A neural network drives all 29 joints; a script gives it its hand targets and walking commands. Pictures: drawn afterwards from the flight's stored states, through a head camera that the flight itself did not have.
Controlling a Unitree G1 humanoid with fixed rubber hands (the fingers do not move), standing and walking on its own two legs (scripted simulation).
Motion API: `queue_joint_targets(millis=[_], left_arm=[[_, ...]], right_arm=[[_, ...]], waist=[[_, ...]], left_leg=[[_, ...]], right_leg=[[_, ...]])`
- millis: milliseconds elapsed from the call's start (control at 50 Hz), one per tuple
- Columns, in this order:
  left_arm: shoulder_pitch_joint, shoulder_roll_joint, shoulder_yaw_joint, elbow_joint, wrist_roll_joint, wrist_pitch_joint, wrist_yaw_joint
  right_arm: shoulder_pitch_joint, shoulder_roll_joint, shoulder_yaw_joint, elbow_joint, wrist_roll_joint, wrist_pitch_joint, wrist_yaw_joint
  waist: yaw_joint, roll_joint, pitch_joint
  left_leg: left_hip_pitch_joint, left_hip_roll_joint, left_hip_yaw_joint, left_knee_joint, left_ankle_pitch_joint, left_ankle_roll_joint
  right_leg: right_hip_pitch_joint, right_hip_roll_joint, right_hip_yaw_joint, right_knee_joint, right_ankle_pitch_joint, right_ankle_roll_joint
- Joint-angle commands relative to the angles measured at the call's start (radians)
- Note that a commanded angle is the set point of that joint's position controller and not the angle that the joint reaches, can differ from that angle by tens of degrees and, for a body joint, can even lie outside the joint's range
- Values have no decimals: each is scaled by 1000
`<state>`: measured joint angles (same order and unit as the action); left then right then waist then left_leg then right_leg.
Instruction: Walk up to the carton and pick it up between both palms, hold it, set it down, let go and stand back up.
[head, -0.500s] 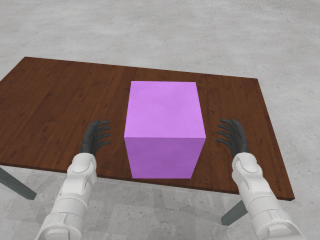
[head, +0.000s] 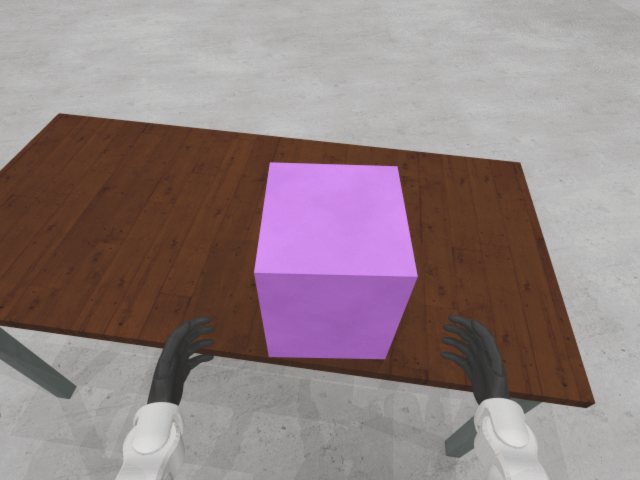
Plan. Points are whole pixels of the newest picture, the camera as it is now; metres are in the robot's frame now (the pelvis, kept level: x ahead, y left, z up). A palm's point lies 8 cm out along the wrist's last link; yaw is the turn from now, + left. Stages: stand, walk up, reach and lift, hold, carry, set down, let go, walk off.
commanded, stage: set down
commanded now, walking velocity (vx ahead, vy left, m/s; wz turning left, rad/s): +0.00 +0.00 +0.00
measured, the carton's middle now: (330, 265) +0.44 -0.01 -0.04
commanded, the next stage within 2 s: let go in 1.74 s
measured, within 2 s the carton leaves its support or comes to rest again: neither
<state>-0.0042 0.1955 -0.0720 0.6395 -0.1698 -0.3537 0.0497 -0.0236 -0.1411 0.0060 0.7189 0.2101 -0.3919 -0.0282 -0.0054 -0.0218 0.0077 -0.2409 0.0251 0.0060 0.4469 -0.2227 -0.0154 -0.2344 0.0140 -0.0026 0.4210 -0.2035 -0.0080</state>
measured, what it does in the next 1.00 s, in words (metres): stands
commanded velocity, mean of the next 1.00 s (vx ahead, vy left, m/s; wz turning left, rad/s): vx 0.00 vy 0.00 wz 0.00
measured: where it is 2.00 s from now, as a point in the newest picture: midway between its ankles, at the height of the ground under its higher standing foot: outside the picture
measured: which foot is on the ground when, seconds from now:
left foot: down 0.00-1.00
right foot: down 0.00-1.00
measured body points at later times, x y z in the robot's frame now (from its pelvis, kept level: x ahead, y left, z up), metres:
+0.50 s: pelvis +0.00 +0.00 +0.00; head +0.01 +0.01 +0.45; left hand +0.20 +0.21 -0.06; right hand +0.20 -0.20 -0.07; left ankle +0.01 +0.13 -0.74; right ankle +0.01 -0.12 -0.74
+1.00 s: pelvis +0.02 +0.00 +0.00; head +0.02 +0.01 +0.45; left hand +0.18 +0.22 -0.08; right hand +0.18 -0.21 -0.08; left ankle +0.01 +0.13 -0.74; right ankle +0.01 -0.12 -0.74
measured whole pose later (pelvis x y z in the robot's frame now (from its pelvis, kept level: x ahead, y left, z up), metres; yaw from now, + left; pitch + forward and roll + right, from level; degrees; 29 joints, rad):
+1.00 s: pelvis +0.02 +0.00 +0.00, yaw -2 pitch -4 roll +0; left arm 0.22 0.21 -0.04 0.56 -0.06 -0.06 0.04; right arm 0.19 -0.13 -0.02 0.77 0.04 -0.31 0.01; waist 0.03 -0.02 0.08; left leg -0.06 0.03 0.03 0.37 -0.23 -0.02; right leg -0.08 0.02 0.03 0.38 -0.22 -0.01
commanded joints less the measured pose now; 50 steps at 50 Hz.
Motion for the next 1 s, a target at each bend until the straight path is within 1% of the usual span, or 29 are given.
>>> queue_joint_targets(millis=[0,20,60,80,160,260,280,300,380,440,500,520,560,600,640,660,680,720,740,760,780,800,820,860,880,900,940,960,980], left_arm=[[-137,66,30,-152,10,-77,-6],[-193,77,29,-142,9,-84,-7],[-71,59,36,-150,33,-106,-5],[-125,73,35,-127,25,-113,-5],[-111,83,19,-90,-1,-151,6],[-91,89,-7,-101,-13,-152,17],[-75,97,10,-121,-15,-148,21],[-80,103,5,-142,-22,-149,23],[-39,94,7,-124,-10,-98,24],[0,83,6,-125,-8,-69,19],[19,92,14,-88,16,-13,5],[6,101,25,-110,16,-6,2],[5,103,28,-162,15,-2,5],[26,88,28,-110,59,59,5],[41,93,40,-204,41,71,6],[64,80,32,-162,56,90,5],[71,89,42,-190,62,96,2],[73,96,51,-153,94,150,-8],[65,107,72,-238,72,136,-4],[69,110,59,-230,70,139,-1],[81,111,69,-260,67,132,2],[113,102,57,-187,104,163,-1],[123,97,67,-166,122,201,-6],[106,106,67,-254,91,202,-3],[115,100,59,-193,109,229,-7],[122,111,75,-230,100,227,-8],[132,100,74,-220,123,250,-8],[137,103,69,-220,128,266,-11],[130,119,84,-259,113,260,-14]], right_arm=[[-128,-102,-20,-139,-5,-90,5],[-171,-106,-36,-132,-14,-97,4],[-65,-78,-16,-123,-12,-126,9],[-114,-79,-28,-102,-23,-130,13],[-84,-58,-36,-89,-51,-150,22],[-69,-56,-42,-64,-66,-166,18],[-59,-60,-38,-84,-70,-170,20],[-56,-68,-43,-101,-72,-173,19],[-36,-65,-31,-84,-70,-152,20],[-2,-85,-35,-71,-74,-142,22],[0,-91,-32,-42,-93,-104,21],[3,-79,-36,-71,-90,-97,20],[24,-77,-39,-90,-92,-96,21],[31,-90,-31,-5,-103,-56,28],[59,-94,-39,-107,-102,-63,28],[58,-97,-39,-60,-119,-54,26],[71,-102,-45,-92,-118,-59,26],[63,-99,-39,-43,-135,-15,24],[77,-89,-41,-140,-115,-28,25],[71,-90,-39,-119,-124,-22,26],[89,-85,-44,-163,-124,-26,27],[95,-92,-33,-77,-137,-5,29],[102,-98,-33,-50,-144,21,29],[104,-90,-37,-143,-143,15,29],[104,-103,-48,-77,-161,31,29],[123,-100,-61,-120,-153,23,32],[123,-105,-66,-82,-171,36,34],[127,-112,-58,-85,-172,43,34],[127,-106,-65,-132,-171,37,31]], waist=[[-8,23,-210],[-12,23,-214],[5,20,-190],[6,18,-162],[4,6,-112],[-1,44,-156],[11,37,-177],[4,41,-191],[10,38,-137],[13,25,-120],[8,12,-83],[17,-1,-72],[15,15,-86],[17,54,-24],[23,12,-88],[17,26,-71],[18,21,-83],[20,32,-28],[41,21,-54],[32,23,-57],[41,14,-78],[33,43,-30],[31,47,-21],[40,4,-43],[28,21,-28],[37,26,-54],[33,44,-43],[25,36,-42],[34,15,-52]], left_leg=[[64,-32,-8,-54,186,-25],[41,-32,-10,-54,168,-22],[78,-31,-6,-57,171,-26],[56,-31,-7,-55,151,-25],[4,-32,1,-59,12,-10],[35,-29,7,-33,34,-23],[37,-32,6,-29,51,-23],[30,-30,6,-24,69,-24],[23,-27,15,-53,29,-23],[61,-31,15,-51,95,-25],[93,-30,18,-73,65,-20],[72,-31,25,-81,58,-13],[78,-29,30,-86,95,-16],[121,-26,24,-99,105,-25],[156,-25,34,-91,168,-23],[167,-24,38,-90,192,-25],[183,-26,35,-89,209,-29],[168,-29,45,-104,180,-29],[152,-31,50,-106,178,-23],[145,-31,47,-107,177,-21],[148,-30,45,-104,199,-19],[164,-28,49,-111,187,-21],[183,-26,46,-117,195,-23],[172,-28,52,-113,200,-14],[194,-27,51,-110,202,-17],[197,-25,56,-108,215,-20],[210,-23,56,-107,238,-27],[225,-25,56,-110,240,-27],[207,-28,61,-98,261,-22]], right_leg=[[170,4,48,-37,231,-19],[151,3,49,-34,203,-18],[165,4,47,-37,203,-22],[140,5,48,-38,161,-22],[99,-16,58,-35,35,-30],[84,-10,50,-4,57,-38],[100,-6,48,-1,83,-37],[109,-7,51,9,109,-34],[135,-7,47,-9,67,-39],[138,-3,48,-7,135,-35],[132,-3,46,-39,95,-38],[137,-5,51,-44,89,-32],[158,-6,50,-40,117,-32],[130,-1,44,-62,101,-45],[147,4,33,-62,148,-32],[150,7,35,-66,173,-33],[145,7,27,-69,196,-31],[161,3,40,-90,175,-34],[173,-1,40,-83,174,-24],[181,-5,46,-80,181,-23],[188,-7,49,-75,209,-22],[174,-6,42,-85,193,-27],[167,-1,42,-101,182,-33],[164,-4,37,-99,185,-25],[148,-3,33,-104,195,-31],[155,4,19,-97,191,-29],[148,7,18,-107,194,-34],[149,7,19,-112,201,-28],[161,3,23,-104,242,-22]])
